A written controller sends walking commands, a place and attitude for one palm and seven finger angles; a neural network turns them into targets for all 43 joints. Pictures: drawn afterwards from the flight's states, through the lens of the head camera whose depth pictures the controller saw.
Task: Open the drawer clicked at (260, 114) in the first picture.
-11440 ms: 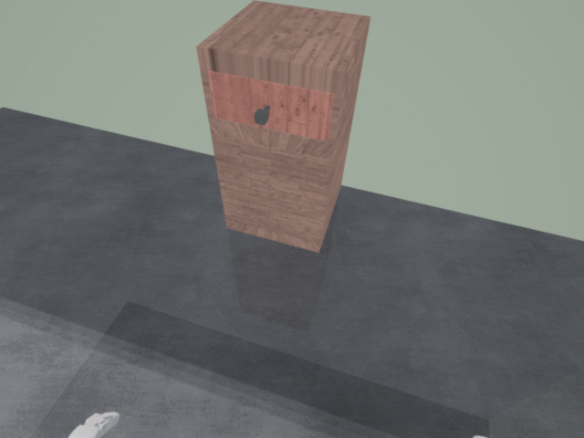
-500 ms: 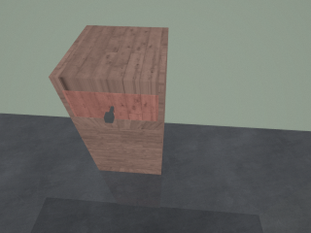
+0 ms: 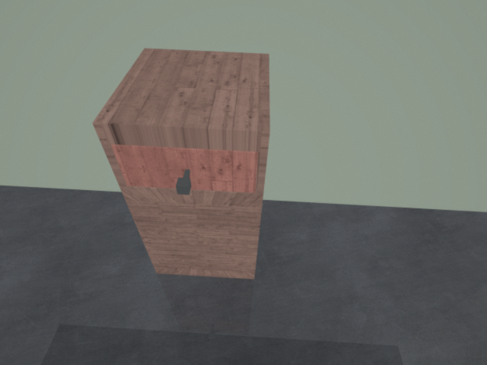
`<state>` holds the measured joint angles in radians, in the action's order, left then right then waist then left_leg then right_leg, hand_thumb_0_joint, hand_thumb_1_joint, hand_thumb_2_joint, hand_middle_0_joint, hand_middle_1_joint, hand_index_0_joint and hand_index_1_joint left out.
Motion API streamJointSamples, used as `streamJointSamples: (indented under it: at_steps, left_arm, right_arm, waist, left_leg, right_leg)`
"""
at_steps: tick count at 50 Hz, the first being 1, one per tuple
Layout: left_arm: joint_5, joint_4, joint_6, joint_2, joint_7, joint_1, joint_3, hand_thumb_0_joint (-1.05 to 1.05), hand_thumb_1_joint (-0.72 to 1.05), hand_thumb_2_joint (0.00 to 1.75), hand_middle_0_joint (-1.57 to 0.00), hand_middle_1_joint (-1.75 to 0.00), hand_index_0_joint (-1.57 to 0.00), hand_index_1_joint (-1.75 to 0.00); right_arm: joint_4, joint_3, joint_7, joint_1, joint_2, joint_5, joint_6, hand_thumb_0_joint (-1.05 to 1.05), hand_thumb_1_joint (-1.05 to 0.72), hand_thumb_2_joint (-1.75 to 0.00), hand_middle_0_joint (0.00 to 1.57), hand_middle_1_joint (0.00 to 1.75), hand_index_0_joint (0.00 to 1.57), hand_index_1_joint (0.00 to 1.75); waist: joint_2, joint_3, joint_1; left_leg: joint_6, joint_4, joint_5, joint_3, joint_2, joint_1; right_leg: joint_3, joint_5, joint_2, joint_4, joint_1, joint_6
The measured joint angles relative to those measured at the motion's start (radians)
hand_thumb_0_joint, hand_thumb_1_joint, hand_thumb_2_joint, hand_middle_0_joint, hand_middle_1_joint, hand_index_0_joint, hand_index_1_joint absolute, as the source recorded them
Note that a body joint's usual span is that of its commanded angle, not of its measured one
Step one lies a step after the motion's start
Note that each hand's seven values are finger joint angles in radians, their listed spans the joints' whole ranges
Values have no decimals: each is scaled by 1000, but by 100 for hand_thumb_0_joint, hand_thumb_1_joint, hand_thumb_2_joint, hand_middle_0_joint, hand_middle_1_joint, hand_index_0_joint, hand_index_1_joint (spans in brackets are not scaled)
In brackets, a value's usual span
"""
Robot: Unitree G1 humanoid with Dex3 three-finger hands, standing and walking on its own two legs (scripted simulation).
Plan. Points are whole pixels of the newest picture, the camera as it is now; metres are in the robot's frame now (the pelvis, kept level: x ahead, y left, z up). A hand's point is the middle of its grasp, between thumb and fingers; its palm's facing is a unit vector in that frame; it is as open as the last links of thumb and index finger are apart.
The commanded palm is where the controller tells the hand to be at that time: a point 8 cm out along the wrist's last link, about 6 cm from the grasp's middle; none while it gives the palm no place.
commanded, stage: come to a stop and stand still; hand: left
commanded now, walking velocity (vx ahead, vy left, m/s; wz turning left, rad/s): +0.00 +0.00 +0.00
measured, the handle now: (185, 181) +0.59 +0.19 -0.11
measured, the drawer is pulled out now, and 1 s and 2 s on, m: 0.00 0.00 0.00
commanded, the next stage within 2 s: look again from close up in 0.62 s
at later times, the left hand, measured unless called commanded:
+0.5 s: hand out of the picture -0.01 +0.17 -0.18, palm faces +0.04 -0.99 -0.12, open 7.3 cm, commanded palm none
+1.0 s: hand out of the picture +0.00 +0.17 -0.18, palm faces +0.03 -0.99 -0.13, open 7.3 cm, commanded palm none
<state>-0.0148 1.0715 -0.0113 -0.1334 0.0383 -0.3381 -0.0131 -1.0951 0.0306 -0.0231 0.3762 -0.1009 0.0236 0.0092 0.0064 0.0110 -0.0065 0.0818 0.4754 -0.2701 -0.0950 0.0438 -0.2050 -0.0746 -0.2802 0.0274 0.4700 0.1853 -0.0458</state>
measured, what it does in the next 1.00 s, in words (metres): stands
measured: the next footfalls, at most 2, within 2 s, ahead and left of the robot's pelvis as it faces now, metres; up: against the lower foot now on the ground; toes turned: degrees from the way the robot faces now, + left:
right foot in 1.64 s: +0.09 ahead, -0.12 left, +0.00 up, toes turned -2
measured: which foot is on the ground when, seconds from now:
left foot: down 0.00-1.00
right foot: down 0.00-1.00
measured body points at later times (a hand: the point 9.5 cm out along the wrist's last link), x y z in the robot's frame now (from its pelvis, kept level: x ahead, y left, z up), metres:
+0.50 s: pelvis +0.02 +0.03 +0.00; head +0.02 +0.04 +0.45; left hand -0.01 +0.23 -0.17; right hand +0.01 -0.18 -0.16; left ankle -0.01 +0.06 -0.74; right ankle -0.02 -0.09 -0.74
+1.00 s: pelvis +0.02 +0.03 +0.00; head +0.03 +0.04 +0.45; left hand +0.00 +0.23 -0.17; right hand -0.03 -0.18 -0.16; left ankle -0.01 +0.06 -0.74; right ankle -0.02 -0.09 -0.74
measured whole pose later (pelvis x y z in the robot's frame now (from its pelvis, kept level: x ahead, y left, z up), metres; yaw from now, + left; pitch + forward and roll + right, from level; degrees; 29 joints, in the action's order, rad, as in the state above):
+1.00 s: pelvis +0.02 +0.03 +0.00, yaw +0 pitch -1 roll +0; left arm -0.01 1.13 0.01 -0.10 0.04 -0.31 -0.01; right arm -1.15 0.03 -0.05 0.36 -0.10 0.02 0.03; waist -0.02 -0.03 0.00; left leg 0.12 0.40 -0.26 -0.11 0.10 -0.14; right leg -0.06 -0.30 -0.02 0.46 0.15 0.00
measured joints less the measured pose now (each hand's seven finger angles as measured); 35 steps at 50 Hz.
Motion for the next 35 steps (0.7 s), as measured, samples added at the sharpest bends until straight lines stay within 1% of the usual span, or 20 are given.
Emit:
streamJointSamples:
  at_steps: [9, 18, 27, 35]
  left_arm:
    - [3, 34, 2, 23, -1, -15, -7, 1, 92, 90, -19, -30, -20, -30]
    - [4, 63, 7, 39, 2, -14, -11, 0, 91, 90, -19, -30, -20, -30]
    - [4, 63, 14, 34, 6, 12, -5, 0, 91, 90, -19, -30, -20, -30]
    - [2, 55, 18, 20, 5, 29, 2, 0, 91, 90, -19, -30, -20, -30]
  right_arm:
    - [-28, 2, -9, -11, -8, -5, 14, 1, -90, -90, 20, 30, 20, 30]
    - [-31, 0, -21, -47, -18, -7, 22, 1, -90, -90, 19, 30, 20, 30]
    - [-29, 0, -30, -55, -20, -7, 24, 1, -91, -90, 19, 30, 20, 30]
    - [-36, 0, -27, -43, -10, -6, 21, 1, -91, -90, 20, 30, 20, 30]
  waist:
    - [-14, -22, 8]
    - [-23, -27, 12]
    - [-18, -30, 11]
    - [-19, -36, 6]
  left_leg:
    - [20, -26, 1, -2, 23, 19]
    - [36, -35, -12, -7, 37, 50]
    - [48, -55, -8, -12, 55, 71]
    - [51, -70, 3, -16, 61, 71]
  right_leg:
    - [4, -9, -21, -6, -12, 22]
    - [11, -23, -34, -8, -38, 40]
    - [18, -33, -51, 3, -46, 54]
    - [23, -30, -57, 6, -38, 56]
